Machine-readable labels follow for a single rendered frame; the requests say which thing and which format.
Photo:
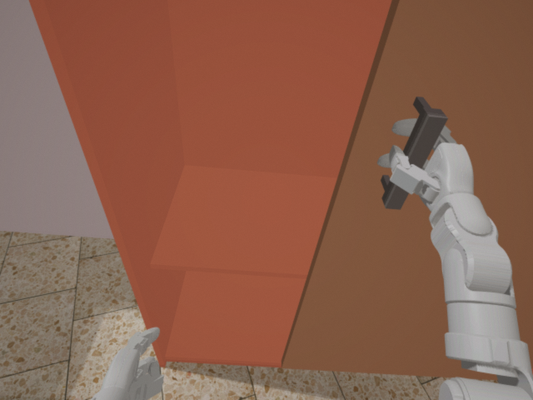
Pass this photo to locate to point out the robot right forearm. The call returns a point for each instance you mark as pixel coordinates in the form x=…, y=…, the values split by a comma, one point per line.
x=482, y=322

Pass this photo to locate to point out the handle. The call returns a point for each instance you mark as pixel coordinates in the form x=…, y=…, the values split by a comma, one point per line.
x=423, y=137

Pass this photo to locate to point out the robot left hand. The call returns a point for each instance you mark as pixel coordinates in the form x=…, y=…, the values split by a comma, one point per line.
x=142, y=379

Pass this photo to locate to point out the robot right hand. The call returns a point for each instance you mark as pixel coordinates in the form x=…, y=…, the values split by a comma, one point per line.
x=449, y=170

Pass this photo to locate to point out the robot right upper arm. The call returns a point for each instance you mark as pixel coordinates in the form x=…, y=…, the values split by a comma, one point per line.
x=459, y=388

